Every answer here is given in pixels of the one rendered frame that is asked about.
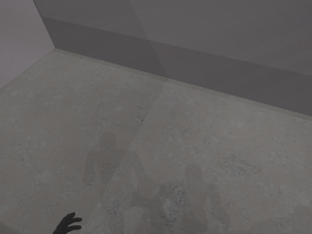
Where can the robot left hand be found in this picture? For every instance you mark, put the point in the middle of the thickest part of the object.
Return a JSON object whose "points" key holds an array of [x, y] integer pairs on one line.
{"points": [[63, 227]]}

